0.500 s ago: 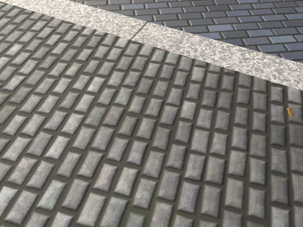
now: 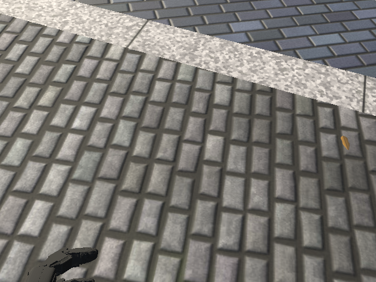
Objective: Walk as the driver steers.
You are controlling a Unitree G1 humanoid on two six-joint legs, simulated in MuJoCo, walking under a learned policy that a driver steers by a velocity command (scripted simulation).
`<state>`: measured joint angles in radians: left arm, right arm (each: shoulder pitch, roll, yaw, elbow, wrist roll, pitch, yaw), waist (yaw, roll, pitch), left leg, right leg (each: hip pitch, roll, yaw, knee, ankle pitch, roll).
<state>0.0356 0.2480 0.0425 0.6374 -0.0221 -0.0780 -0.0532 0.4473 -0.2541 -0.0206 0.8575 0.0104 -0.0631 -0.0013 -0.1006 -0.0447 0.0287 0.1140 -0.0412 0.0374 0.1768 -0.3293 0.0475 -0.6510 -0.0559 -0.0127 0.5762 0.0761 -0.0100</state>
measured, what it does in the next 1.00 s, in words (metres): walks ahead, turning left: right foot, then left foot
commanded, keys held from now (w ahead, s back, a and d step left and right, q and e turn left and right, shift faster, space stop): w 0.12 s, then w+q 0.70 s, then no key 0.18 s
